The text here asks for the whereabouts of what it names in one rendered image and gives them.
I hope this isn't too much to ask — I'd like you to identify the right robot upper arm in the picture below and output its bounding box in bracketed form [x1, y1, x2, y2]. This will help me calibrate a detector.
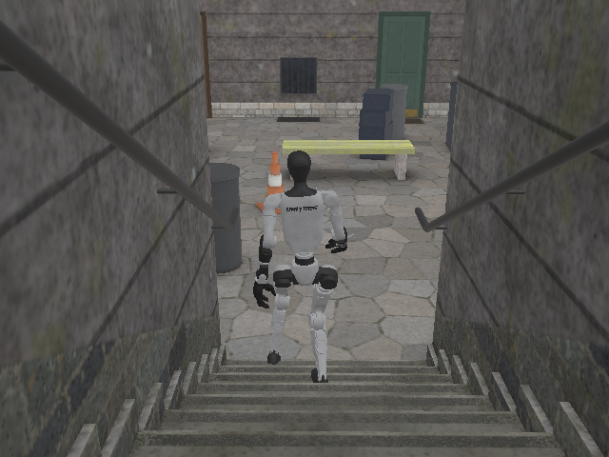
[321, 190, 345, 241]

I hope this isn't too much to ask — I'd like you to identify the robot left foot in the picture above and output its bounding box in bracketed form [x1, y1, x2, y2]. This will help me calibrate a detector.
[267, 350, 281, 365]

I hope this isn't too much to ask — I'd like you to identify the robot torso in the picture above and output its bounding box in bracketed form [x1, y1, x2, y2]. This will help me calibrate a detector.
[279, 187, 324, 286]

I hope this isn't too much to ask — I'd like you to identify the left robot upper arm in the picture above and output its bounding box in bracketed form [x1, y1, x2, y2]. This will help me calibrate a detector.
[263, 193, 281, 248]

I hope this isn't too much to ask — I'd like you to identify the robot right hand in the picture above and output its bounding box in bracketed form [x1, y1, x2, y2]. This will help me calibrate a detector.
[325, 239, 347, 253]

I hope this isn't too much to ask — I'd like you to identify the left robot forearm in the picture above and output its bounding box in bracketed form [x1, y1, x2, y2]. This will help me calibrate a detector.
[255, 235, 272, 284]

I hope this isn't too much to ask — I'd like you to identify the right robot forearm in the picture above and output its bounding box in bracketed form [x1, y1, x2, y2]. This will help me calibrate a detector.
[335, 227, 347, 248]

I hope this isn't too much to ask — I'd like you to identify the robot left hand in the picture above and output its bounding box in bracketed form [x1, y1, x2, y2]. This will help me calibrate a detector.
[253, 281, 276, 308]

